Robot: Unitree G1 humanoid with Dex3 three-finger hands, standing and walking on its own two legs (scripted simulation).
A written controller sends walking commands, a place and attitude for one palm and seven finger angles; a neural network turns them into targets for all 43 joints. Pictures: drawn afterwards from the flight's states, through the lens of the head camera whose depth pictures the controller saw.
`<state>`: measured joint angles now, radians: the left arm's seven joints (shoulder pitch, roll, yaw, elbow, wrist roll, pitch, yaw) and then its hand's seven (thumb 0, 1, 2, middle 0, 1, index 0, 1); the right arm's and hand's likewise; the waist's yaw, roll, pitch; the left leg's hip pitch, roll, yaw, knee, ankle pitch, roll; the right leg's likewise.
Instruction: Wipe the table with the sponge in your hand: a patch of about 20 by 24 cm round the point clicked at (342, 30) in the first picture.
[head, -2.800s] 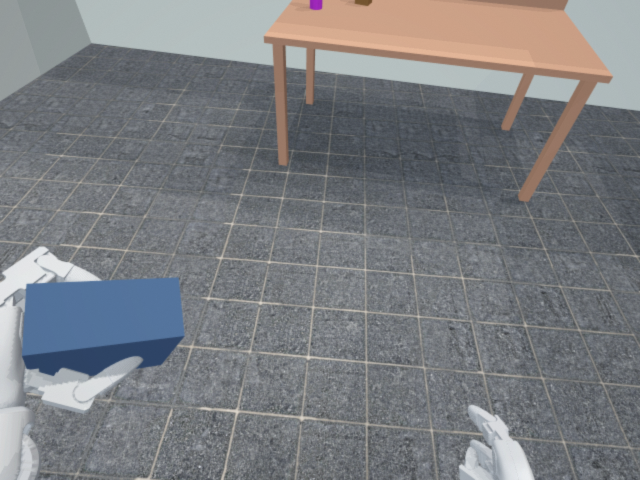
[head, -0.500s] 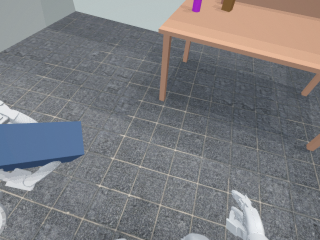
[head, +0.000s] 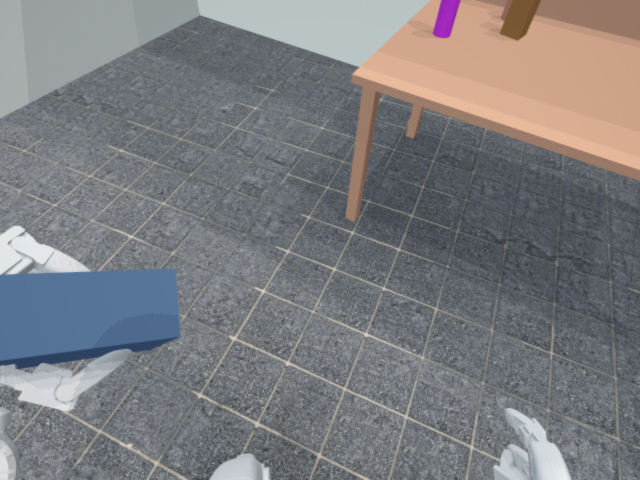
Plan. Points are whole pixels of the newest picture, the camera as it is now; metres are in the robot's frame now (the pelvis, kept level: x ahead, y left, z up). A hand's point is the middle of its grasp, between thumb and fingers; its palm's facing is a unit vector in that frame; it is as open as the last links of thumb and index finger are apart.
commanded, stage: walk to a spot facing it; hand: left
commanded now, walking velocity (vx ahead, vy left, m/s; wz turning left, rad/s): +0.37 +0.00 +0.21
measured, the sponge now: (115, 317) +0.23 +0.20 +0.16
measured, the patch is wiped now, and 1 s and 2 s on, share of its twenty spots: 0.00 0.00 0.00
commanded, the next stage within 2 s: turn to face it in 1.48 s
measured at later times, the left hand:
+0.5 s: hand (130, 217) +0.33 +0.22 +0.17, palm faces +0.50 -0.73 -0.46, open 9.8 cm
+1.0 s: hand (129, 137) +0.44 +0.25 +0.18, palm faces +0.56 -0.73 -0.40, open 9.8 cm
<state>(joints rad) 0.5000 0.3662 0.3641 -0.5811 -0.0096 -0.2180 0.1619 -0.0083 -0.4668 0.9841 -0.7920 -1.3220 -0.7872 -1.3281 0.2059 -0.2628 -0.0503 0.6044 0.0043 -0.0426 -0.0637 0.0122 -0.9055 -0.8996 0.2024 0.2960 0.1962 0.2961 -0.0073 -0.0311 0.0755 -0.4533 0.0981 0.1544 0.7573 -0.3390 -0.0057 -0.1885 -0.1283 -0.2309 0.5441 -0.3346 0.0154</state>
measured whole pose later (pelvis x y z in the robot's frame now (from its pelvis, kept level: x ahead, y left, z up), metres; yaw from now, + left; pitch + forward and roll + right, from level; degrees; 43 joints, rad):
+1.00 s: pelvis +0.26 -0.02 -0.01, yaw +11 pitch +0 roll +0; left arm 0.43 0.38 0.39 -0.55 -0.02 -0.20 0.16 -0.01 -0.47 0.99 -0.79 -1.33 -0.79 -1.33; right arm 0.17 -0.12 0.01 0.59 0.01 -0.09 -0.04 0.01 -0.91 -0.90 0.20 0.30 0.20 0.30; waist -0.01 -0.02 0.07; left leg -0.34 0.08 0.14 0.59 -0.25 0.02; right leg -0.50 -0.10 -0.08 1.12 -0.45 0.03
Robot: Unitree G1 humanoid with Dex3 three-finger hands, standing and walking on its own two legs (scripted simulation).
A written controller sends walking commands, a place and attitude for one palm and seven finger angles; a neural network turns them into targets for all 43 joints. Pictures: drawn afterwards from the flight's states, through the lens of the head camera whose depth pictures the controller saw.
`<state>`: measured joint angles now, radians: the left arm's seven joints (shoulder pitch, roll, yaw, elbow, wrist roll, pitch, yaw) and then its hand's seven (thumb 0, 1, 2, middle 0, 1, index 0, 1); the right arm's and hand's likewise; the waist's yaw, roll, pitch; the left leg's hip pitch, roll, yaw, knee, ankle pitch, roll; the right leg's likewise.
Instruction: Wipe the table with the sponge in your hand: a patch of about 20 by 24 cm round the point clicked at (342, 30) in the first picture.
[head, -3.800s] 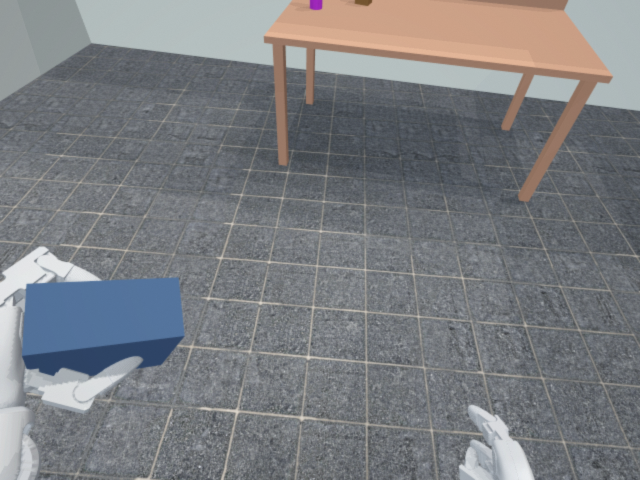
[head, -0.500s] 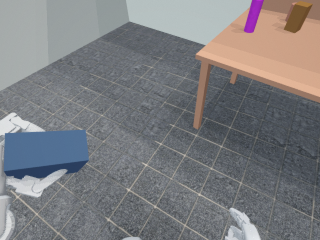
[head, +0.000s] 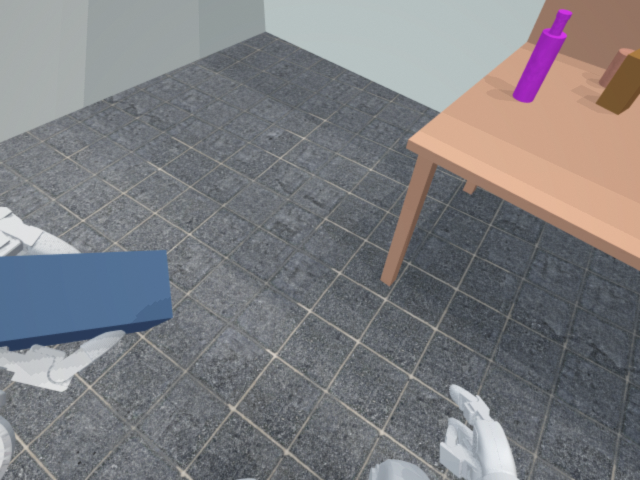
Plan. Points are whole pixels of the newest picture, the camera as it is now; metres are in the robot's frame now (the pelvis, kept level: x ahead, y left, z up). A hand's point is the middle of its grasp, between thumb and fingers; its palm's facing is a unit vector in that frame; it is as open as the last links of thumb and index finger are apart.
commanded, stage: walk to a spot facing it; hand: left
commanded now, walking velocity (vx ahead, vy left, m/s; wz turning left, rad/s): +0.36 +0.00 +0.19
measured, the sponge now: (107, 299) +0.24 +0.21 +0.17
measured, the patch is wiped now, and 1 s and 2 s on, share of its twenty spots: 0.00 0.00 0.00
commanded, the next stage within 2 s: turn to face it in 0.48 s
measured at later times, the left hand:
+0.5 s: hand (101, 239) +0.29 +0.23 +0.19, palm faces +0.52 -0.72 -0.46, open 9.8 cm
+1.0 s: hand (146, 202) +0.35 +0.21 +0.17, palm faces +0.60 -0.70 -0.38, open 9.8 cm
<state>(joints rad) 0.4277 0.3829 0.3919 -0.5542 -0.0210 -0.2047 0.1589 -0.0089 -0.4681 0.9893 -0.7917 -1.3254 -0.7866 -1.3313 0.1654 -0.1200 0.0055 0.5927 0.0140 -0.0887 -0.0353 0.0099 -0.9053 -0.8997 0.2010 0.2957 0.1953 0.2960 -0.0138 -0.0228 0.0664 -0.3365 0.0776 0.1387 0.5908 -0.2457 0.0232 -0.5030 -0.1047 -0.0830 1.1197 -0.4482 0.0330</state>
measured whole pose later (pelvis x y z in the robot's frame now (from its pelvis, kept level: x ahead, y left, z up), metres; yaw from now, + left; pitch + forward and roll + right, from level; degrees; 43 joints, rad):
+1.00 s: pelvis +0.18 -0.07 -0.01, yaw +8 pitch -2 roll +0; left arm 0.34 0.30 0.33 -0.41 -0.02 -0.15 0.15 -0.01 -0.47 0.99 -0.79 -1.33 -0.79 -1.33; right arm 0.12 -0.16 0.05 0.61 0.01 -0.10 -0.03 0.01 -0.90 -0.90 0.21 0.30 0.20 0.30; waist 0.09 0.06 0.06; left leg -0.42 0.11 0.08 0.92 -0.47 -0.06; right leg -0.36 0.00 -0.10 0.66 -0.27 -0.06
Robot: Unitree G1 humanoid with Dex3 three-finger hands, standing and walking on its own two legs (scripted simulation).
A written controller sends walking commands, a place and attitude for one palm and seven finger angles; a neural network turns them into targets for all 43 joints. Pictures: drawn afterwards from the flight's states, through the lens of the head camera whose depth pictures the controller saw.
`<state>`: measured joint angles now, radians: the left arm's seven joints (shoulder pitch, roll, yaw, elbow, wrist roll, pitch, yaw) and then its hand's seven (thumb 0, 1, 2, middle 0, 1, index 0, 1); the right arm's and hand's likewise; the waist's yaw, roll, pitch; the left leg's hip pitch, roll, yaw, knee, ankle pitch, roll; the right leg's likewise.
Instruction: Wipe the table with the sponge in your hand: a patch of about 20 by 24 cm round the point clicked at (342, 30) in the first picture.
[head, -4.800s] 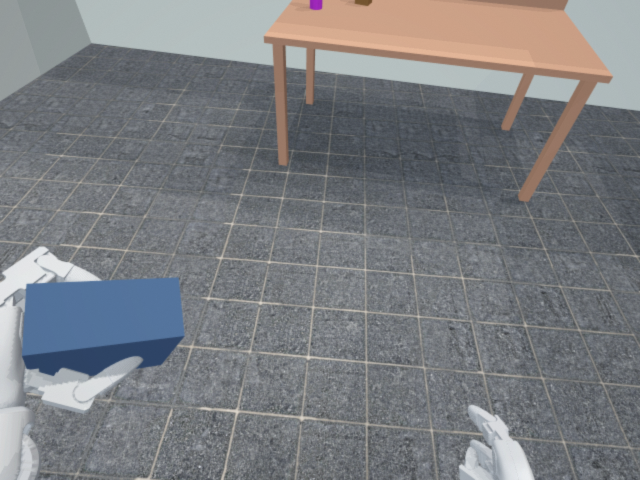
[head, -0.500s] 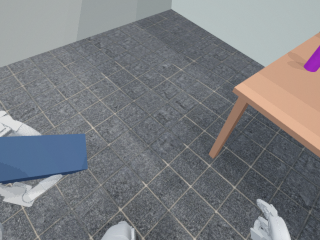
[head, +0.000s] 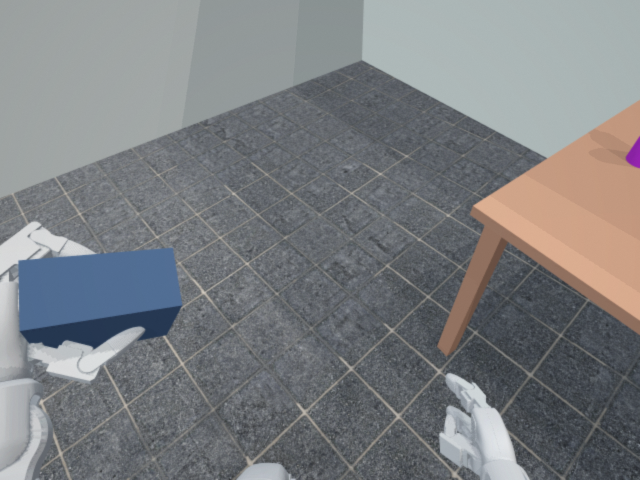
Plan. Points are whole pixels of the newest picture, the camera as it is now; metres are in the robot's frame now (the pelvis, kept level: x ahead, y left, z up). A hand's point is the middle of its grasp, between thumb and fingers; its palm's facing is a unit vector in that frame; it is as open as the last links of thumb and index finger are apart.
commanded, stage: turn to face it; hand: left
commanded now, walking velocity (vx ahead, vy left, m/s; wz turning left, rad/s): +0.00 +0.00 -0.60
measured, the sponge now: (127, 301) +0.23 +0.22 +0.16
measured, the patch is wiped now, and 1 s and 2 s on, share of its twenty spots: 0.00 0.00 0.00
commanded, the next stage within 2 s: none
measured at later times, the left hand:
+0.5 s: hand (181, 288) +0.24 +0.16 +0.18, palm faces +0.14 -0.90 -0.42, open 9.8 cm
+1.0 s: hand (305, 341) +0.20 +0.04 +0.19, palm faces -0.12 -0.88 -0.45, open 9.8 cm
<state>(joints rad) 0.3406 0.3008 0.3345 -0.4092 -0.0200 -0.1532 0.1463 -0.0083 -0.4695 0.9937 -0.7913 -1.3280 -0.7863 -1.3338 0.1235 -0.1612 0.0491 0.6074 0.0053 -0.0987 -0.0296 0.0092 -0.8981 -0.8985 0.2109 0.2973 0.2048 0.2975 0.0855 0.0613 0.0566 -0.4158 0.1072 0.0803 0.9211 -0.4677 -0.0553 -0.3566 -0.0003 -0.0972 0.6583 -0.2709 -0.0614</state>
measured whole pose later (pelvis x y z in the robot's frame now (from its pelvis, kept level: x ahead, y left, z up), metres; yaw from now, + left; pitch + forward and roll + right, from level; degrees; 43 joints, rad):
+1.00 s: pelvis -0.12 -0.04 +0.02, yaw -35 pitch +2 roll +3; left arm 0.50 0.38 0.37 -0.55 -0.05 -0.15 0.15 -0.01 -0.47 1.00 -0.79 -1.33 -0.78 -1.34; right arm 0.16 -0.28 -0.04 0.53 0.02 0.06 -0.03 0.01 -0.91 -0.90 0.20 0.30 0.19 0.30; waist 0.03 -0.03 0.04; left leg -0.33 0.03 0.04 0.71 -0.43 -0.06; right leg -0.38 0.09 0.08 0.49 -0.13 -0.09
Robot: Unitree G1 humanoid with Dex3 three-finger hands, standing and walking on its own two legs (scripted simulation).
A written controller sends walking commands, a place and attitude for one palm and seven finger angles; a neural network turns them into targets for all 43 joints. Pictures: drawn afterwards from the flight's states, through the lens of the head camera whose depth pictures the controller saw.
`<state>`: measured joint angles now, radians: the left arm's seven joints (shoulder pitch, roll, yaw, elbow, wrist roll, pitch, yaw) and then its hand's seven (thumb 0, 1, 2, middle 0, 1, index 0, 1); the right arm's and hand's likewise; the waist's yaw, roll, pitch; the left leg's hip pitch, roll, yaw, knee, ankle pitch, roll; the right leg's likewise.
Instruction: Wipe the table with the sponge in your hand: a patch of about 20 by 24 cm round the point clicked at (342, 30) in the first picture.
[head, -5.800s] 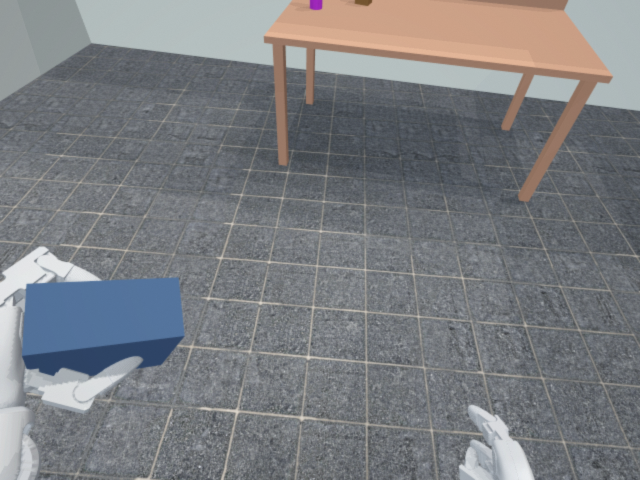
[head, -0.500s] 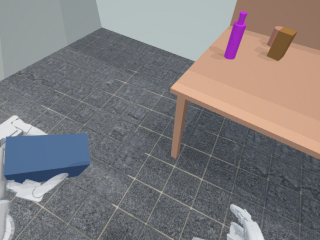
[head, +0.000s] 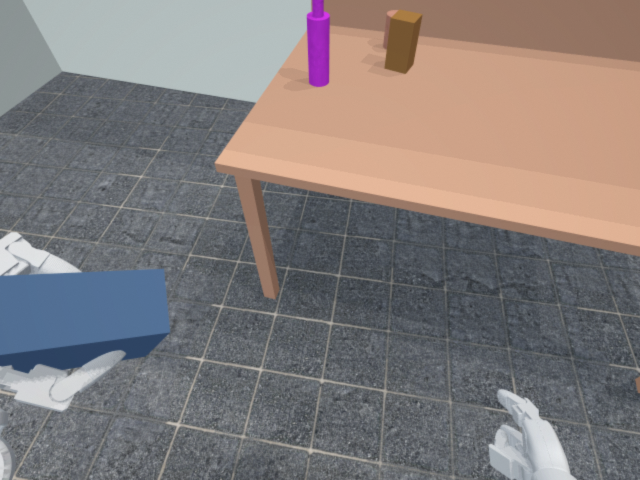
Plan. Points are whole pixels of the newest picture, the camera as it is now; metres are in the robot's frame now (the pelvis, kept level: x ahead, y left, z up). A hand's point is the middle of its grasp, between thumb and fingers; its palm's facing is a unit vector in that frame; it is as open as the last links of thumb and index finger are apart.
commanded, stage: turn to face it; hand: left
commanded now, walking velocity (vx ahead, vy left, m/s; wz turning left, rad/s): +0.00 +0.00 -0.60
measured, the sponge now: (108, 321) +0.22 +0.21 +0.15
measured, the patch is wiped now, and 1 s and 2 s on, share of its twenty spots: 0.00 0.00 0.00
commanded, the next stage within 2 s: take the last steps up to it in 1.06 s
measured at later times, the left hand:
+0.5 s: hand (237, 341) +0.21 +0.09 +0.17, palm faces +0.05 -0.84 -0.54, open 9.8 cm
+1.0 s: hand (280, 420) +0.15 +0.04 +0.16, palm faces -0.01 -0.87 -0.49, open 9.8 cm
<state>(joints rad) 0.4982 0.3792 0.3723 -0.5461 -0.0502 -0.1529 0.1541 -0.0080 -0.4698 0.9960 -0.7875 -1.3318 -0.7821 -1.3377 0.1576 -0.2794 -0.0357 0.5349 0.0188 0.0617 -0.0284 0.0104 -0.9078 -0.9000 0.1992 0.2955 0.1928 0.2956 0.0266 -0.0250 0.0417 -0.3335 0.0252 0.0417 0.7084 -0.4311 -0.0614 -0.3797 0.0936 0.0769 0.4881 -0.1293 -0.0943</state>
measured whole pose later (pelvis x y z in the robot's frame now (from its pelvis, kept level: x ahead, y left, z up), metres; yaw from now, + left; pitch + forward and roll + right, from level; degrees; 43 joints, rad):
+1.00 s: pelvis -0.15 -0.07 -0.01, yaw -31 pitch -1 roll +0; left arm 0.48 0.37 0.37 -0.49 -0.02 -0.17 0.14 -0.01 -0.47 1.00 -0.78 -1.33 -0.78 -1.34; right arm 0.22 -0.17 0.01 0.54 0.03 -0.05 -0.01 0.01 -0.90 -0.90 0.20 0.30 0.20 0.30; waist 0.05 0.05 0.05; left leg -0.22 0.16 0.12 0.60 -0.35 -0.09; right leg -0.39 0.01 -0.06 0.72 -0.35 0.04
